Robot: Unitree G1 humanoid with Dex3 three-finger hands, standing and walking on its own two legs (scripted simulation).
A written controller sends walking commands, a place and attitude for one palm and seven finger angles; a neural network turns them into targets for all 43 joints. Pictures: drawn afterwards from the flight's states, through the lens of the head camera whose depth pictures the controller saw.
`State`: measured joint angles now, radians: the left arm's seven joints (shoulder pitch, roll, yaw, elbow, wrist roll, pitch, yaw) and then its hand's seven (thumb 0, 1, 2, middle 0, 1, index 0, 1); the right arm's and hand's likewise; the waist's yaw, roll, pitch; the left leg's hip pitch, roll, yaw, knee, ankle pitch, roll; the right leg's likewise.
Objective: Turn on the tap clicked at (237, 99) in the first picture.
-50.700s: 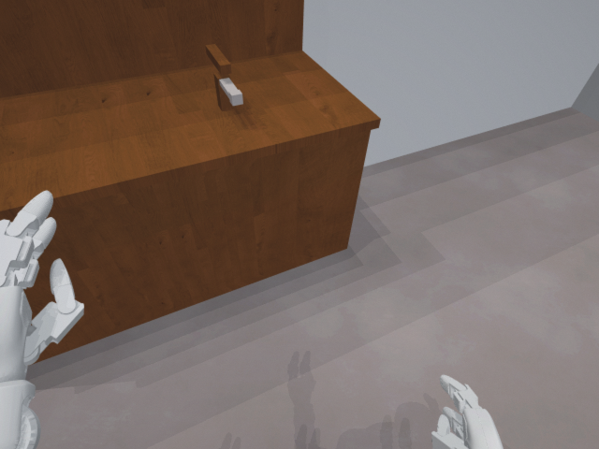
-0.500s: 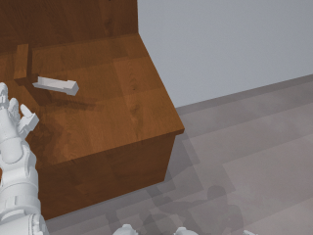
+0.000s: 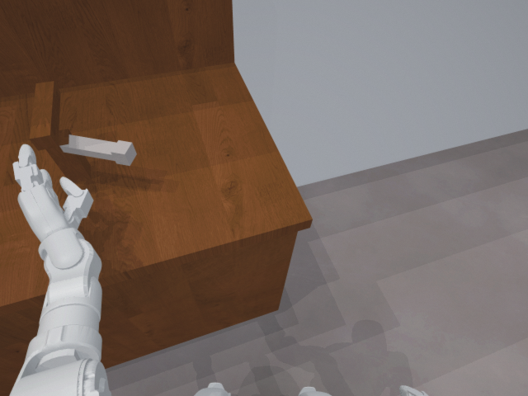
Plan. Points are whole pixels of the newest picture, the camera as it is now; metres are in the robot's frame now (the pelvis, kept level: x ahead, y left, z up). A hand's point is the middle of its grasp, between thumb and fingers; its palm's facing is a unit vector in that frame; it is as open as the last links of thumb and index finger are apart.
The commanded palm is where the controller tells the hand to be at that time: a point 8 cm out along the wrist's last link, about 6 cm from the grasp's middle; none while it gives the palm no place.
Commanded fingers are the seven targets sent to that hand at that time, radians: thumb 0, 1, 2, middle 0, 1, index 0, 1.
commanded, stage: push the lever round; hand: left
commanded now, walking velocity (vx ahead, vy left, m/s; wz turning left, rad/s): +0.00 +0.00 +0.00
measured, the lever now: (124, 153) +0.48 +0.24 +0.07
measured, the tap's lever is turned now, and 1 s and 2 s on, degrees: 61 61 76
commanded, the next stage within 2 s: none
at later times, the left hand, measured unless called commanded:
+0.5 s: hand (104, 185) +0.42 +0.26 +0.06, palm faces +0.72 -0.69 -0.08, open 8.0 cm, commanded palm +0.37 +0.27 +0.07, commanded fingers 0.00 0.90 0.90 -0.15 -0.15 -0.15 -0.15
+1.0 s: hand (121, 174) +0.44 +0.24 +0.06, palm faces +0.78 -0.62 -0.07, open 7.9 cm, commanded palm +0.39 +0.25 +0.07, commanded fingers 0.00 0.90 0.90 -0.15 -0.15 -0.15 -0.15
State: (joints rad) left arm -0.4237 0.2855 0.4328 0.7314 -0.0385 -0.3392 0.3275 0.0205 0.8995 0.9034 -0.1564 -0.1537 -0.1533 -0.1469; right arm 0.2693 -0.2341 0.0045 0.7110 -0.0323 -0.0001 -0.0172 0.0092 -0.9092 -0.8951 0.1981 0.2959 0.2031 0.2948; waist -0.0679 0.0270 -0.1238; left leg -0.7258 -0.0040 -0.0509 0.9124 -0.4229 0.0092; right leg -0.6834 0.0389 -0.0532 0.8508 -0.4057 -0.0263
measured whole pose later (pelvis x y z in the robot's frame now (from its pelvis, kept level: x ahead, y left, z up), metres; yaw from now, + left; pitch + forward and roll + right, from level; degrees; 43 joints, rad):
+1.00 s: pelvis +0.00 +0.00 +0.00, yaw +0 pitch +15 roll -2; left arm -0.64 0.18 0.45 0.92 0.11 -0.32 0.74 0.02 0.90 0.90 -0.16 -0.15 -0.14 -0.14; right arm 0.29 -0.22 -0.03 0.76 -0.09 0.03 0.03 0.01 -0.91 -0.90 0.20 0.30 0.20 0.29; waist -0.10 0.03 -0.15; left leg -0.76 0.00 -0.06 0.92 -0.43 0.00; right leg -0.72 0.04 -0.06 0.86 -0.41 -0.03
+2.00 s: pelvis +0.00 -0.02 -0.01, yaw +0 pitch +19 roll -2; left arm -0.90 0.23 0.55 1.18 0.21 -0.30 0.94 0.02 0.92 0.92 -0.11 -0.13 -0.11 -0.13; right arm 0.32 -0.21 -0.03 0.79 -0.14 0.02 0.07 0.01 -0.91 -0.90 0.20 0.30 0.20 0.29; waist -0.16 0.03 -0.17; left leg -0.85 0.01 -0.07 0.93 -0.42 -0.01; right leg -0.80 0.05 -0.07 0.88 -0.41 -0.05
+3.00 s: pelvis +0.02 -0.01 +0.01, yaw +0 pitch +16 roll -2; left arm -0.78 0.16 0.50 0.98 0.14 -0.21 0.85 0.02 0.90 0.90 -0.20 -0.17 -0.16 -0.15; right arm 0.33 -0.21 -0.04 0.78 -0.13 0.03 0.09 0.01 -0.91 -0.90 0.20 0.30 0.20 0.29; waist -0.13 0.04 -0.16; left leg -0.71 0.00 -0.06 0.86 -0.42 0.00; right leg -0.67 0.05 -0.06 0.80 -0.40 -0.03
